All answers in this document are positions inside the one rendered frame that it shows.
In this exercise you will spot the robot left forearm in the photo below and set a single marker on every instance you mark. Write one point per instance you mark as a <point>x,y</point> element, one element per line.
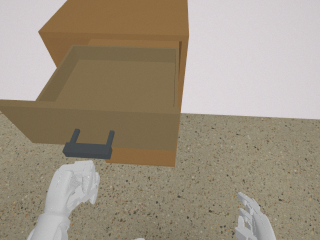
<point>50,226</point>

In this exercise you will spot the robot left hand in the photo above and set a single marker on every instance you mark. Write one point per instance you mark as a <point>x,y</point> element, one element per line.
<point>81,178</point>

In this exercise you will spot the robot right hand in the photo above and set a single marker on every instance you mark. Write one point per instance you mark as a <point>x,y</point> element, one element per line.
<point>259,226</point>

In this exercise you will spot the drawer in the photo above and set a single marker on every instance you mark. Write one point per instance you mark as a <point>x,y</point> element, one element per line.
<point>131,90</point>

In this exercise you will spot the handle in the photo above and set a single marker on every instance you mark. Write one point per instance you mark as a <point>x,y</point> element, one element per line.
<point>88,150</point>

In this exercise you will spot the cabinet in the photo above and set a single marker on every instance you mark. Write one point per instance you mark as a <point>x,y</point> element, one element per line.
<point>134,23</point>

